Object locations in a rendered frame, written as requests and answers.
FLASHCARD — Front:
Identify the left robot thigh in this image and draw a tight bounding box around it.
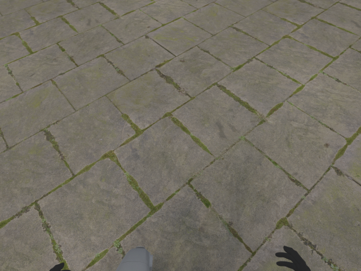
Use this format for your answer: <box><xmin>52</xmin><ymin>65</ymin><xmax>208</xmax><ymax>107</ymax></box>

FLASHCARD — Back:
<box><xmin>116</xmin><ymin>248</ymin><xmax>153</xmax><ymax>271</ymax></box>

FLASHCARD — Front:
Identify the right robot hand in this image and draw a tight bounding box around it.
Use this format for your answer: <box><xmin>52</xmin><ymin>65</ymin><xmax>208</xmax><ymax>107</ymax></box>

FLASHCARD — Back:
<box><xmin>275</xmin><ymin>246</ymin><xmax>311</xmax><ymax>271</ymax></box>

